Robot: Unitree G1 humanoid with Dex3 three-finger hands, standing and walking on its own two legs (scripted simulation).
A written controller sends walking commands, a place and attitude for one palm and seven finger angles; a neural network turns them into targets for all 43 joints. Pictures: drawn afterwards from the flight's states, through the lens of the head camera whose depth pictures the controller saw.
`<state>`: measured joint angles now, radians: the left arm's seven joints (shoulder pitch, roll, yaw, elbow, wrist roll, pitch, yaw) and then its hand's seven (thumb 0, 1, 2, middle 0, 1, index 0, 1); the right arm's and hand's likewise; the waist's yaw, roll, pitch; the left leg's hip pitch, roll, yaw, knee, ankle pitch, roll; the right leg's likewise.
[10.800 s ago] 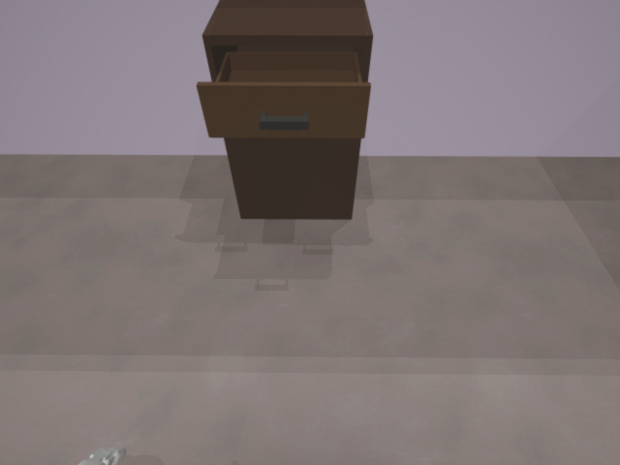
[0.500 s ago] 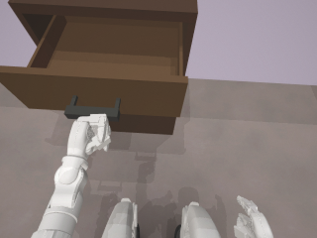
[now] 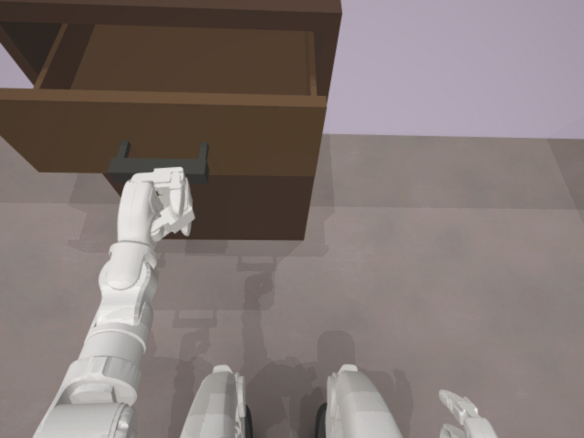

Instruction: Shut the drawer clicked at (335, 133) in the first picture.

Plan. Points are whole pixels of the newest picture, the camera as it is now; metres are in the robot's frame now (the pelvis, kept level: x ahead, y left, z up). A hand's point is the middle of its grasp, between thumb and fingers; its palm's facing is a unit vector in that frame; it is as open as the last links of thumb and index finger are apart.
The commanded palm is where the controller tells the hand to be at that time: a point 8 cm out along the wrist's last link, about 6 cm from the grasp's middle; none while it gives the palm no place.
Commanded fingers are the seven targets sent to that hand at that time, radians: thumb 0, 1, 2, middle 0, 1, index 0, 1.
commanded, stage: push the drawer shut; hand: left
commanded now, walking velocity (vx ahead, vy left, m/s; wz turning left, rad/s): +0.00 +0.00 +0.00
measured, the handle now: (162, 159) +0.49 +0.18 +0.03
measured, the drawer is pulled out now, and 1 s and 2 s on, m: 0.14 0.02 0.00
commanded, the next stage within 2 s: pull the fist back off the drawer in 1.64 s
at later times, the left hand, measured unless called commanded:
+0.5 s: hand (194, 173) +0.47 +0.13 +0.02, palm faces -0.04 -1.00 -0.06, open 3.2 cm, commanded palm +0.46 +0.19 +0.03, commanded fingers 0.00 0.90 0.90 -1.40 -1.60 -1.40 -1.60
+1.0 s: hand (198, 137) +0.53 +0.13 +0.03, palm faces -0.03 -1.00 -0.05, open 3.3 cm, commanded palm +0.52 +0.18 +0.03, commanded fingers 0.00 0.90 0.90 -1.40 -1.60 -1.40 -1.60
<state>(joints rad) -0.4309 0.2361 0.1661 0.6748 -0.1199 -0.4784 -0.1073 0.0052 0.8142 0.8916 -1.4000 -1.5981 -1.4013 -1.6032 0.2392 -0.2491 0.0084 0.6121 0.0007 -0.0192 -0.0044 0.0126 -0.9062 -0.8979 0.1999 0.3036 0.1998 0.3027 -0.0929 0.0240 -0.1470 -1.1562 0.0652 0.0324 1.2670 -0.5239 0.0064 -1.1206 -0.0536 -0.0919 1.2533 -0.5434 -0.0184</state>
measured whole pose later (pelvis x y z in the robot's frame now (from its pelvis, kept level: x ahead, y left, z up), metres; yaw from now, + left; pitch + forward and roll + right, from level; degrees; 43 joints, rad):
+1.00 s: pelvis -0.01 +0.00 -0.02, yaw -2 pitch +29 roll -3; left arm -0.96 0.44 0.37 1.16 -0.02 -0.49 -0.12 0.04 0.81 0.89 -1.40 -1.60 -1.40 -1.60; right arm 0.31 -0.26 0.04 0.63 -0.05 0.05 0.02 0.01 -0.91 -0.90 0.20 0.30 0.20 0.30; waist -0.21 0.05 -0.13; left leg -1.32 0.09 0.02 1.34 -0.53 0.01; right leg -1.28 -0.03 -0.10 1.30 -0.53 -0.02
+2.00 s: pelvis -0.04 +0.02 -0.04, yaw -2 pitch +33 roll -6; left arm -1.29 0.63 0.31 1.31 0.06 -0.35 -0.10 0.02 0.54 0.91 -1.40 -1.60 -1.40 -1.60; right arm 0.37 -0.26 0.10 0.66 -0.08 -0.02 0.02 0.01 -0.91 -0.90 0.20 0.30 0.20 0.30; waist -0.29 0.04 -0.11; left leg -1.53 0.08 -0.03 1.42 -0.48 0.03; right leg -1.44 -0.03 -0.14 1.34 -0.47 -0.01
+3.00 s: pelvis +0.04 +0.00 +0.06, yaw +0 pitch +16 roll -2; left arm -0.25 0.26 0.18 0.45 -0.19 -0.34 -0.16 0.01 0.90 0.90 -1.40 -1.60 -1.40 -1.60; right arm 0.25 -0.27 0.00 0.55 0.04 0.04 0.01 0.01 -0.91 -0.90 0.20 0.30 0.20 0.30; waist -0.06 0.04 -0.13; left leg -0.76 0.06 0.02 0.95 -0.47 0.00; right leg -0.71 -0.02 -0.09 0.90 -0.47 -0.01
